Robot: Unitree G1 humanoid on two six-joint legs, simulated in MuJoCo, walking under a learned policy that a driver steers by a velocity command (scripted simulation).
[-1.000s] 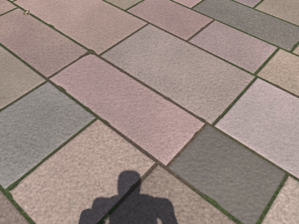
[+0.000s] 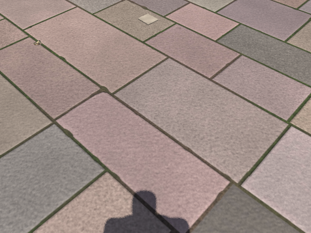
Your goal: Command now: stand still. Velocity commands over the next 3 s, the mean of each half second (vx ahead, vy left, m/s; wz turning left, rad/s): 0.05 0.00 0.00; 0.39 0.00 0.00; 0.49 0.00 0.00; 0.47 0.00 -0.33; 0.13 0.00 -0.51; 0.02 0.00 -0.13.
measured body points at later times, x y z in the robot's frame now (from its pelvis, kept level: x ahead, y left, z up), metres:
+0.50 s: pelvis +0.01 +0.00 +0.00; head +0.00 +0.01 +0.45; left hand -0.05 +0.21 -0.17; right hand -0.01 -0.21 -0.17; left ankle +0.02 +0.09 -0.73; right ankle -0.04 -0.09 -0.74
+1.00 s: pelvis +0.21 +0.06 +0.00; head +0.22 +0.07 +0.45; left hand +0.32 +0.29 -0.14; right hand +0.12 -0.15 -0.15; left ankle +0.11 +0.13 -0.74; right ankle +0.32 -0.07 -0.69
